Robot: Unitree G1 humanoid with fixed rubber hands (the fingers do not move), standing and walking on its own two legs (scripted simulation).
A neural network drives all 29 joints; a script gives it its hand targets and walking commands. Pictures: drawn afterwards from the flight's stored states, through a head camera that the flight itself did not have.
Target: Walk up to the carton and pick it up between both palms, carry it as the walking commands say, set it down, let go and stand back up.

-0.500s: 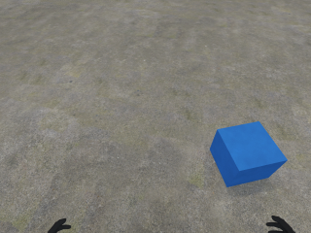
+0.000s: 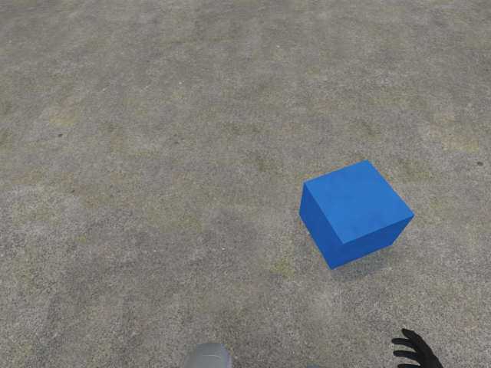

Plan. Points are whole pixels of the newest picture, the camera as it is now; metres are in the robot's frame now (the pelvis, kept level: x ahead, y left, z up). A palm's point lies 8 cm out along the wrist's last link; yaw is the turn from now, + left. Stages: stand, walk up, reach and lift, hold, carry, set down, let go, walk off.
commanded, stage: walk up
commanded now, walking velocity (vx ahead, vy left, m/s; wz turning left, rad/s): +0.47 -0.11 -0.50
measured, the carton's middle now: (349, 214) +0.73 -0.31 -0.64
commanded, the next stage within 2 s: none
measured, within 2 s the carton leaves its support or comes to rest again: neither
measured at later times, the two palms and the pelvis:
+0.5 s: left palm (122, 309) +0.21 +0.30 -0.14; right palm (422, 315) +0.22 -0.25 -0.10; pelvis +0.17 +0.03 +0.00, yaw -15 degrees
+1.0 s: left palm (234, 193) +0.47 +0.10 -0.11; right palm (475, 341) +0.19 -0.35 -0.14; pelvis +0.26 -0.09 +0.00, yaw -22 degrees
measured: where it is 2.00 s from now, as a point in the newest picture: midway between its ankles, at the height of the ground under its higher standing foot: outside the picture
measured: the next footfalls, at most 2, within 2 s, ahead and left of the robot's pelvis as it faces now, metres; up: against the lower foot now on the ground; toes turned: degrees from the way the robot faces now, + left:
left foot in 0.40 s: +0.27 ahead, +0.14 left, +0.00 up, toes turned -6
right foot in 0.86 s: +0.31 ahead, -0.23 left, +0.00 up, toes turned -28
